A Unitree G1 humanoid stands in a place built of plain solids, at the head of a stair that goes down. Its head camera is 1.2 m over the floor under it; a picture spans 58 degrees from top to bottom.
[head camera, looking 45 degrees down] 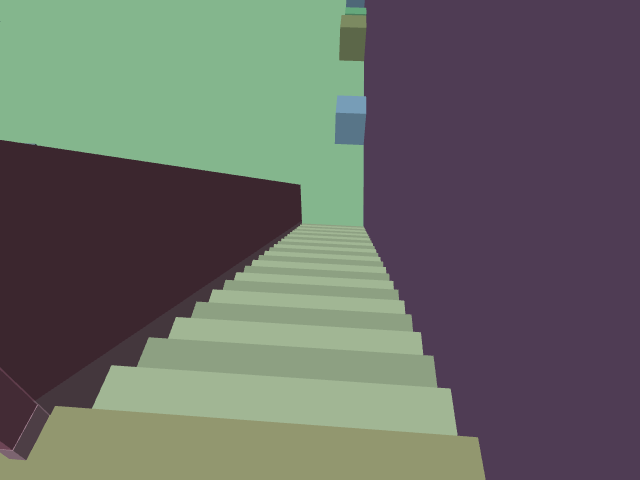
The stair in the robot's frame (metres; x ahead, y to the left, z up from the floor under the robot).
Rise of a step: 0.18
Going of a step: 0.23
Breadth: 1.18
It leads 4 degrees to the right of straight ahead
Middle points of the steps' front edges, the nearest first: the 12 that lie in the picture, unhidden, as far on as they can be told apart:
0.49 0.16 0.00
0.72 0.15 -0.18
0.95 0.13 -0.36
1.18 0.11 -0.55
1.41 0.09 -0.73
1.64 0.08 -0.91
1.87 0.06 -1.10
2.10 0.04 -1.28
2.33 0.03 -1.46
2.56 0.01 -1.65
2.79 -0.01 -1.83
3.02 -0.02 -2.01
